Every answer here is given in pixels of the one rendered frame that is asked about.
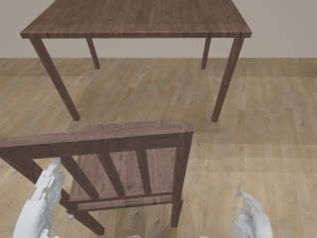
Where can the table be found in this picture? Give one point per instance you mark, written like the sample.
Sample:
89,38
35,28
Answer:
139,19

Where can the robot left hand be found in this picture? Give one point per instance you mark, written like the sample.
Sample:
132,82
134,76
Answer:
38,211

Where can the robot right hand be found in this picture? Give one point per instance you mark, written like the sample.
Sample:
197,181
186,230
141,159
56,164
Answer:
258,225

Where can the chair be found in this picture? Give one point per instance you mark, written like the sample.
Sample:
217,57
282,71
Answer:
119,165

